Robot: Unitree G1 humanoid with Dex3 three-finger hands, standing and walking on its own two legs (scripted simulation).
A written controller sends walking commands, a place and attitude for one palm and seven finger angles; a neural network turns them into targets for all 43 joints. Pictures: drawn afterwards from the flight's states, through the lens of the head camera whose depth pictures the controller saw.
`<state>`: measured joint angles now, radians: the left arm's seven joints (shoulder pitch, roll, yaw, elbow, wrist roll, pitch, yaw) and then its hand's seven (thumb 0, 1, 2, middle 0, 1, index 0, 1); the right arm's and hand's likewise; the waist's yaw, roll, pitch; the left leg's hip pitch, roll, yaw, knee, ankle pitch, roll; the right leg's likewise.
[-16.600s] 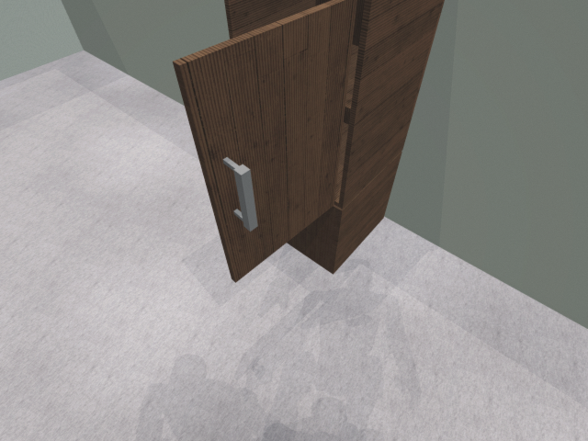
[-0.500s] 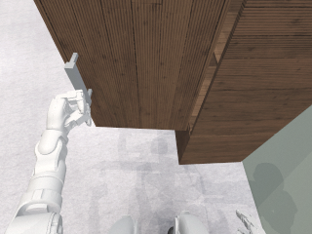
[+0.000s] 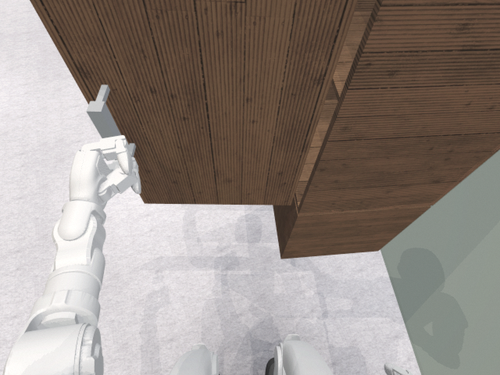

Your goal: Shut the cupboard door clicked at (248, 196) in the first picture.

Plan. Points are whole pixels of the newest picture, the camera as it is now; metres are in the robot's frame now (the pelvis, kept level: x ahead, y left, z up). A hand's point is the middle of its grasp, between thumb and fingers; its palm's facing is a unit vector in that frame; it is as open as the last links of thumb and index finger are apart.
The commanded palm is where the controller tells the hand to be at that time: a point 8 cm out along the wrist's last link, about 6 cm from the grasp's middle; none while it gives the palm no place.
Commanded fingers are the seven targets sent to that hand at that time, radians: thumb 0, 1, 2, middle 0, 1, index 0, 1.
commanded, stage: push the door shut along its arc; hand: left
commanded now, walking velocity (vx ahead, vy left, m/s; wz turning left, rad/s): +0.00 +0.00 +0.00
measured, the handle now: (117, 132) +0.51 +0.23 +0.04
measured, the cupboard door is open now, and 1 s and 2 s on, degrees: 85 74 58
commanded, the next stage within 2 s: pull the fist back off the door in 1.70 s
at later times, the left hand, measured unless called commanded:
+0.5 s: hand (137, 151) +0.46 +0.18 +0.06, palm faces -0.11 -0.99 -0.03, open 3.1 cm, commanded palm +0.45 +0.23 +0.05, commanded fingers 0.00 0.90 0.90 -1.30 -1.50 -1.30 -1.50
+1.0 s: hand (160, 125) +0.51 +0.15 +0.06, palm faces -0.27 -0.96 -0.02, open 3.1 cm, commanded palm +0.51 +0.20 +0.05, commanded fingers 0.00 0.90 0.90 -1.30 -1.50 -1.30 -1.50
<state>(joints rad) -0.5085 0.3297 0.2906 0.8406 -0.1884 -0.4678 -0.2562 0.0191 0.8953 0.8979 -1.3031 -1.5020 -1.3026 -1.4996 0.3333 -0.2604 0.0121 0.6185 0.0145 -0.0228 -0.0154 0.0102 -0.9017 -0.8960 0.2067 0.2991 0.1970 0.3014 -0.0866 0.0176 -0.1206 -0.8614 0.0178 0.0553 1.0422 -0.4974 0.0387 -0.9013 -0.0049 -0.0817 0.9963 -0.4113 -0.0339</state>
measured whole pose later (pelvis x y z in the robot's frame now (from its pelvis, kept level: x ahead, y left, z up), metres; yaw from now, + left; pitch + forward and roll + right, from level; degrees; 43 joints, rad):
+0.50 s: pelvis -0.01 +0.00 -0.01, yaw +0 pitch +21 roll -2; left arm -0.78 0.45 0.31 1.09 -0.17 -0.44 -0.38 0.02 0.89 0.90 -1.31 -1.50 -1.31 -1.50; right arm 0.31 -0.28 0.03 0.62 0.02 -0.02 -0.02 0.01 -0.90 -0.90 0.21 0.30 0.20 0.30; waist -0.12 0.02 -0.12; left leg -0.97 0.02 0.04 1.11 -0.50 0.04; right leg -0.99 -0.01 -0.10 1.05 -0.42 -0.04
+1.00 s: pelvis -0.01 +0.01 -0.02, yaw -1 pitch +24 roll -3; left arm -1.00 0.56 0.33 1.21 -0.10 -0.36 -0.45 0.02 0.90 0.90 -1.30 -1.50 -1.30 -1.50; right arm 0.39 -0.29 0.05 0.62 0.00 -0.01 -0.01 0.01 -0.90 -0.90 0.21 0.30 0.20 0.30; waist -0.21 0.03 -0.11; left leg -1.07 0.04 0.04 1.17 -0.52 0.05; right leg -1.09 0.01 -0.10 1.07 -0.41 -0.03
